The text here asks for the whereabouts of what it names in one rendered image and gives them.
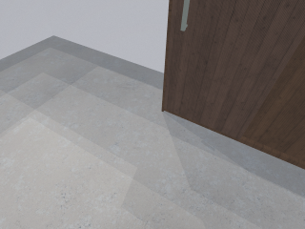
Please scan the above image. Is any wardrobe door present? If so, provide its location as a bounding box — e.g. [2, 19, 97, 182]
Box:
[164, 0, 305, 140]
[243, 35, 305, 161]

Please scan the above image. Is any handle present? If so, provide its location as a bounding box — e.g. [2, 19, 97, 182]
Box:
[180, 0, 190, 31]

